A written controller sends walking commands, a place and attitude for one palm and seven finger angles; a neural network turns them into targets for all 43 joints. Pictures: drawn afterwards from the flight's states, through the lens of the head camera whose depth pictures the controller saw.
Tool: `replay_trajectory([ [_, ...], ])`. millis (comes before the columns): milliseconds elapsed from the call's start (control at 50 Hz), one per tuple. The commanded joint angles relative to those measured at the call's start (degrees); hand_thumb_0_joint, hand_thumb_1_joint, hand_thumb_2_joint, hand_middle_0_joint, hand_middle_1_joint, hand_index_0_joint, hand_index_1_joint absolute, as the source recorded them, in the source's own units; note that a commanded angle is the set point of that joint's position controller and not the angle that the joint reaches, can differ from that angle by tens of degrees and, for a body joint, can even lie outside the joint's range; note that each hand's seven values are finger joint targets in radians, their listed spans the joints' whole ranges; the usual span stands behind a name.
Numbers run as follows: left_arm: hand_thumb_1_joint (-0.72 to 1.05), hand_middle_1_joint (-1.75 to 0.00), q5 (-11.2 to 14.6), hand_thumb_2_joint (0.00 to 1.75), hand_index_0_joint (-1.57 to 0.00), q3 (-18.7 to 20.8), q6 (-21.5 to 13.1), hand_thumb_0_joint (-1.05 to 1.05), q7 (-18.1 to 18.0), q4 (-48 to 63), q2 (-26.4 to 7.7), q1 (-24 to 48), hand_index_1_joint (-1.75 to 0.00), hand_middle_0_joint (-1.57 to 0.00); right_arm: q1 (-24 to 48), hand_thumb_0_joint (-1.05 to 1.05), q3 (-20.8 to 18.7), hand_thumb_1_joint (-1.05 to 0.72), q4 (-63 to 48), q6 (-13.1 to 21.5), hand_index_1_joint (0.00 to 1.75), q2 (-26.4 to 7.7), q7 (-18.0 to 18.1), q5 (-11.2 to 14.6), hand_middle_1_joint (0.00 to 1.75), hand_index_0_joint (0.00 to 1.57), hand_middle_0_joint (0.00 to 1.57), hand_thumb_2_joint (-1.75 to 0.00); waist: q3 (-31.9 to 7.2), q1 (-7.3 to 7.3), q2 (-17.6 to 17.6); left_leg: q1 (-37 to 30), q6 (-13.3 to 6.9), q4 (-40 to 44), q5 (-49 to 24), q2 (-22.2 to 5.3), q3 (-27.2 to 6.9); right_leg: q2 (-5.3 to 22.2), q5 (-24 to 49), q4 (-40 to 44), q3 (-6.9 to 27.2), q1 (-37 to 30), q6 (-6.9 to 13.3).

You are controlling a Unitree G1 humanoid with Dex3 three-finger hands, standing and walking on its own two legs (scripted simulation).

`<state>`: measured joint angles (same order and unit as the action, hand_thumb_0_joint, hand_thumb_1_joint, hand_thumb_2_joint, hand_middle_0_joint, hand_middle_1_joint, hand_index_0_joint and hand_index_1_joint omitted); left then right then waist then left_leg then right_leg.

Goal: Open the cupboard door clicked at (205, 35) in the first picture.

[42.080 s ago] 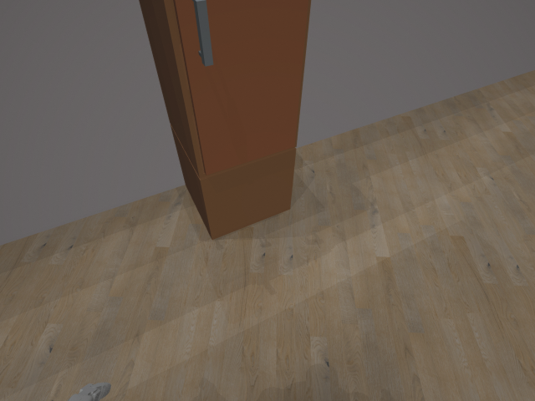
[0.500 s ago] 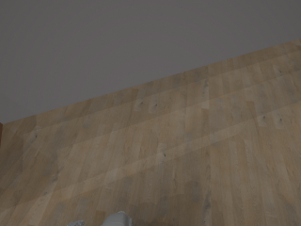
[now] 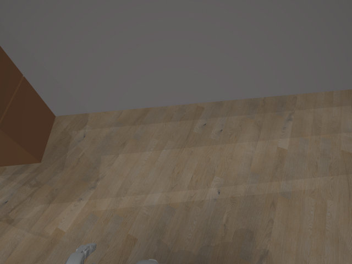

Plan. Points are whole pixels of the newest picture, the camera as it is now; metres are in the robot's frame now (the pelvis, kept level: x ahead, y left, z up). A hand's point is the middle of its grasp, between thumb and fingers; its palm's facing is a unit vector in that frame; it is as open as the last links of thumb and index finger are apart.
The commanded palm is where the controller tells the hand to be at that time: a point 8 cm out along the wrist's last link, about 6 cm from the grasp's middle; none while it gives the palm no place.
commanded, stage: turn to face it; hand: left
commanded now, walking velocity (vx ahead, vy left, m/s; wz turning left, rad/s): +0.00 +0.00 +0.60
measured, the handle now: out of the picture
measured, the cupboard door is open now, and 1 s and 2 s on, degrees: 45 45 45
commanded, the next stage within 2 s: take the last steps up to it in 1.26 s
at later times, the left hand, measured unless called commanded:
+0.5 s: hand out of the picture -0.01 +0.23 -0.18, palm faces +0.36 -0.90 -0.25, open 7.3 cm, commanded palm none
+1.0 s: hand out of the picture +0.06 +0.19 -0.13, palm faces +0.56 -0.78 -0.28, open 7.4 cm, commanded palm none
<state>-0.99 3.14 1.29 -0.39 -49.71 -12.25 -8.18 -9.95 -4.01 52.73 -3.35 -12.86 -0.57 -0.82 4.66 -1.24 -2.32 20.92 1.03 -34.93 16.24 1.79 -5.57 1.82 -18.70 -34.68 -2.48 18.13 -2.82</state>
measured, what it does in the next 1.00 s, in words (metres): steps on the spot, turning left: left foot, then right foot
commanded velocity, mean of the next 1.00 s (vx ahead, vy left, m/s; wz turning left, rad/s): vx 0.00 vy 0.00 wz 0.59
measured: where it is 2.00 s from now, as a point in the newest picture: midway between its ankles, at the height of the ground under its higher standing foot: outside the picture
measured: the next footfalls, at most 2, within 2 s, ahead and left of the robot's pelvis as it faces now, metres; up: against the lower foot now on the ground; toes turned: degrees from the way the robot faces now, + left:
left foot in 0.42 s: +0.03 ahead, +0.12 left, +0.00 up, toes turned +24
right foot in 0.84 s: +0.16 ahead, -0.09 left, +0.00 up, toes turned +28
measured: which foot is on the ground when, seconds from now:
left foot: down 0.00-0.00, up 0.02-0.40, down 0.42-0.84, up 0.86-1.00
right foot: down 0.00-0.42, up 0.44-0.82, down 0.84-1.00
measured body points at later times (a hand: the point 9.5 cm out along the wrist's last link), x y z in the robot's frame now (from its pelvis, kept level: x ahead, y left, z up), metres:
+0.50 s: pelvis +0.03 +0.02 +0.00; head +0.08 +0.05 +0.44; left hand -0.02 +0.28 -0.16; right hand +0.23 -0.19 -0.13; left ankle -0.01 +0.11 -0.73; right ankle +0.00 -0.13 -0.67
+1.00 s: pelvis +0.09 -0.02 +0.01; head +0.15 -0.03 +0.46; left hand +0.03 +0.23 -0.11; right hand +0.28 -0.20 -0.15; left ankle -0.04 +0.07 -0.62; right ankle +0.12 -0.11 -0.73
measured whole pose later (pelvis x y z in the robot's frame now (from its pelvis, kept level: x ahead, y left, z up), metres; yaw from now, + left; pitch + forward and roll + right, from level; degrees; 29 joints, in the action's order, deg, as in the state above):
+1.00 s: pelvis +0.09 -0.02 +0.01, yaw +38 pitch +1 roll +3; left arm -1.0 1.5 0.4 -1.3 -50.5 -9.0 -9.2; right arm -10.1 -5.4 55.7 -4.8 -14.6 -1.3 -0.8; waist 5.2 -2.7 -2.7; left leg 29.3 3.2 -69.4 23.9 0.7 -1.2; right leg 4.6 -18.1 -30.1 -8.5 13.3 1.4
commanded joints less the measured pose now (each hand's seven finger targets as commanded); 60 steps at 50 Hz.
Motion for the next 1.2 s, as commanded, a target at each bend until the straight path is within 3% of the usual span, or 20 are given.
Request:
replay_trajectory([
  [0, 0.90, -0.30, -0.47, 0.90, -0.20, 3.28, -1.94, 0.00, -1.89, 2.55, -14.13, -7.94, -0.30, -0.20, 3.52, 0.00, -2.85, -0.90, -6.09, 1.35, 0.30, -7.50, 0.19, 0.24, 0.30, 0.20, 0.20, -0.90, -7.28, 4.06, 17.01, 13.81, 0.80, -31.21, 18.89, -0.15, 0.13, 27.92, 15.29, 19.01, 22.17, -11.49, 11.36],
  [60, 0.90, -0.30, 0.05, 0.90, -0.20, 1.43, -2.14, 0.00, -1.76, 3.90, -7.51, -0.06, -0.30, -0.20, 1.15, 0.00, -2.54, -0.90, -2.25, 0.04, 0.30, -5.83, -0.62, -0.29, 0.30, 0.20, 0.20, -0.90, -3.54, -0.67, 13.04, 14.13, 2.49, -39.23, 7.54, -3.03, 2.34, 17.31, 21.52, 16.01, 6.92, -9.11, 7.75],
  [100, 0.90, -0.30, -0.11, 0.90, -0.20, 1.47, -2.47, 0.00, -1.79, 3.47, -6.84, -1.55, -0.30, -0.20, 1.41, 0.00, -1.96, -0.90, -1.74, -0.01, 0.30, -4.53, -0.94, 0.07, 0.30, 0.20, 0.20, -0.90, -5.00, -0.26, 13.12, 13.60, 3.05, -35.55, 6.11, -3.25, 4.31, 16.01, 30.02, 14.10, 1.17, -12.71, 6.80],
  [240, 0.90, -0.30, -0.59, 0.90, -0.20, 2.74, -2.38, 0.00, -1.73, 0.49, -9.67, -9.34, -0.30, -0.20, 7.50, 0.00, -0.50, -0.90, -2.65, 0.51, 0.30, -2.49, -1.16, 0.17, 0.30, 0.20, 0.20, -0.90, -6.29, 3.91, 13.33, 9.30, 2.83, -14.02, 9.74, -3.08, 10.79, 18.85, 44.15, 8.70, -4.20, -21.32, 7.41],
  [300, 0.90, -0.30, -0.91, 0.90, -0.20, 3.28, -2.16, 0.00, -1.55, 0.01, -11.03, -8.98, -0.30, -0.20, 7.01, 0.00, -0.48, -0.90, -3.01, 1.08, 0.30, -2.75, -1.22, 0.42, 0.30, 0.20, 0.20, -0.90, -6.95, 3.78, 15.79, 4.16, 1.61, -5.38, 9.28, -2.32, 12.75, 20.08, 44.92, 5.42, -5.46, -20.26, 7.20],
  [340, 0.90, -0.30, -0.39, 0.90, -0.20, 3.52, -2.26, 0.00, -1.18, 0.39, -11.90, -7.28, -0.30, -0.20, 2.81, 0.00, -0.95, -0.90, -2.32, 1.52, 0.30, -4.48, -1.03, 0.20, 0.30, 0.20, 0.20, -0.90, -8.63, 0.77, 14.43, -4.23, 0.44, 3.65, 1.94, -0.71, 14.27, 19.40, 44.99, -0.57, -8.44, -16.53, 5.04],
  [360, 0.90, -0.30, 0.21, 0.90, -0.20, 3.40, -2.12, 0.00, -0.89, 0.75, -11.74, -6.31, -0.30, -0.20, -0.93, 0.00, -1.59, -0.90, -1.45, 1.83, 0.30, -6.47, -0.98, -0.07, 0.30, 0.20, 0.20, -0.90, -10.61, -1.74, 9.90, -13.71, -0.68, 9.46, -7.68, -1.42, 13.11, 18.19, 39.89, -8.03, -9.98, -10.15, 2.80],
  [400, 0.90, -0.30, 0.71, 0.90, -0.20, 1.36, -1.35, 0.00, -0.42, 5.39, -5.10, -0.56, -0.30, -0.20, -8.94, 0.00, -4.25, -0.90, -0.09, 2.05, 0.30, -17.10, -0.03, -0.26, 0.30, 0.20, 0.20, -0.90, -14.59, -6.03, -16.06, -27.38, -13.63, 11.67, -48.19, -24.98, -17.63, 5.62, -20.08, -31.74, -6.07, 15.21, -2.62],
  [420, 0.90, -0.30, 0.18, 0.90, -0.20, 1.60, -0.41, 0.00, -0.93, 6.21, -6.76, 1.28, -0.30, -0.20, -9.40, 0.00, -3.83, -0.90, 0.50, 1.67, 0.30, -16.61, 0.34, -0.12, 0.30, 0.20, 0.20, -0.90, -14.06, -5.60, -8.65, -24.47, -15.84, 11.00, -45.28, -26.39, -14.18, 6.44, -20.22, -34.53, 0.26, 15.45, -1.66],
  [480, 0.90, -0.30, -0.11, 0.90, -0.20, 2.13, 0.41, 0.00, -0.59, 3.14, -6.48, 0.79, -0.30, -0.20, -0.30, 0.00, -2.71, -0.90, -2.44, 2.24, 0.30, -12.56, 1.48, -0.53, 0.30, 0.20, 0.20, -0.90, -6.89, -1.58, -7.55, -13.23, -11.67, 14.09, -26.73, -18.12, -8.83, 6.33, -8.92, -34.30, 2.68, 14.86, -2.40],
  [520, 0.90, -0.30, -0.36, 0.90, -0.20, 2.11, 0.49, 0.00, -0.04, 1.85, -6.05, -1.36, -0.30, -0.20, 0.80, 0.00, -2.08, -0.90, -2.84, 2.78, 0.30, -11.34, 1.49, -0.51, 0.30, 0.20, 0.20, -0.90, -6.19, 0.15, -4.30, -12.45, -9.90, 14.42, -26.50, -15.07, -6.12, 5.02, -4.94, -32.38, 1.95, 13.72, -2.80],
  [700, 0.90, -0.30, 0.16, 0.90, -0.20, 1.49, -0.18, 0.00, -0.36, 4.11, -5.40, 1.47, -0.30, -0.20, -1.35, 0.00, -2.57, -0.90, -2.59, 2.41, 0.30, -11.47, 1.26, -0.67, 0.30, 0.20, 0.20, -0.90, -7.57, -0.47, -8.33, -12.53, -10.21, 10.68, -32.00, -13.41, -9.69, 0.79, -6.25, -12.95, 0.74, 6.84, -3.15],
  [780, 0.90, -0.30, 0.61, 0.90, -0.20, 1.95, -1.56, 0.00, -0.65, 2.61, -6.06, -4.66, -0.30, -0.20, 1.79, 0.00, -2.88, -0.90, -3.57, 2.05, 0.30, -10.80, 1.26, -0.05, 0.30, 0.20, 0.20, -0.90, -8.93, 2.85, -5.83, -4.59, -6.51, 4.50, -26.14, -9.88, -11.16, -0.48, 7.06, 7.96, -0.27, -9.36, -2.01],
  [800, 0.90, -0.30, -0.01, 0.90, -0.20, 2.71, -2.30, 0.00, -1.05, 2.07, -9.82, -7.53, -0.30, -0.20, 1.69, 0.00, -2.68, -0.90, -3.90, 2.18, 0.30, -8.33, 0.88, 0.56, 0.30, 0.20, 0.20, -0.90, -10.59, 4.25, 3.02, 3.78, -3.04, -1.97, -12.81, -5.62, -7.66, 6.92, 12.70, 14.37, 6.43, -19.40, -0.21],
  [820, 0.90, -0.30, -0.76, 0.90, -0.20, 3.77, -2.58, 0.00, -1.59, 1.67, -14.82, -9.16, -0.30, -0.20, 1.39, 0.00, -2.12, -0.90, -5.22, 2.31, 0.30, -4.44, 0.66, 0.79, 0.30, 0.20, 0.20, -0.90, -10.72, 4.85, 20.22, 13.95, 1.58, -17.19, 16.37, 3.50, 3.25, 23.86, 25.05, 16.18, 22.27, -24.40, 6.94],
  [840, 0.90, -0.30, -0.38, 0.90, -0.20, 3.09, -2.31, 0.00, -1.75, 1.85, -14.93, -9.18, -0.30, -0.20, 1.91, 0.00, -2.47, -0.90, -4.99, 1.77, 0.30, -6.97, 0.61, 0.45, 0.30, 0.20, 0.20, -0.90, -9.71, 4.83, 17.60, 12.76, 1.18, -30.20, 22.03, 0.85, 1.01, 28.64, 27.13, 16.25, 22.64, -16.34, 11.58],
  [880, 0.90, -0.30, -0.05, 0.90, -0.20, 1.80, -2.19, 0.00, -1.92, 3.16, -9.10, -1.50, -0.30, -0.20, 0.54, 0.00, -2.77, -0.90, -2.18, 0.38, 0.30, -6.64, 0.02, -0.13, 0.30, 0.20, 0.20, -0.90, -3.92, 0.73, 16.23, 12.92, 1.70, -39.21, 12.62, -2.19, 0.34, 20.99, 16.42, 18.24, 14.74, -8.51, 9.60],
  [940, 0.90, -0.30, 0.14, 0.90, -0.20, 1.08, -2.53, 0.00, -1.70, 3.67, -6.52, -0.11, -0.30, -0.20, -0.42, 0.00, -1.96, -0.90, -0.67, -0.07, 0.30, -4.65, -0.87, -0.12, 0.30, 0.20, 0.20, -0.90, -4.15, -0.85, 14.40, 12.43, 2.87, -38.14, 5.14, -3.15, 3.47, 15.57, 26.87, 15.46, 1.52, -10.02, 6.07],
  [1040, 0.90, -0.30, -0.14, 0.90, -0.20, 1.77, -2.95, 0.00, -1.86, 0.80, -7.98, -8.35, -0.30, -0.20, 4.48, 0.00, -0.85, -0.90, -1.05, 0.12, 0.30, -3.11, -0.81, 0.09, 0.30, 0.20, 0.20, -0.90, -6.78, 2.73, 11.83, 11.99, 3.39, -24.86, 8.14, -3.31, 6.99, 17.63, 41.24, 11.85, -1.83, -20.07, 7.26],
  [1180, 0.90, -0.30, -0.84, 0.90, -0.20, 2.76, -2.76, 0.00, -1.64, -1.63, -10.19, -9.84, -0.30, -0.20, 5.56, 0.00, 0.17, -0.90, -0.99, 1.39, 0.30, -2.18, -0.56, 0.42, 0.30, 0.20, 0.20, -0.90, -6.95, 3.09, 15.28, 2.39, 1.06, -4.56, 8.89, -1.71, 11.70, 19.36, 47.30, 6.66, -3.78, -19.33, 8.13],
])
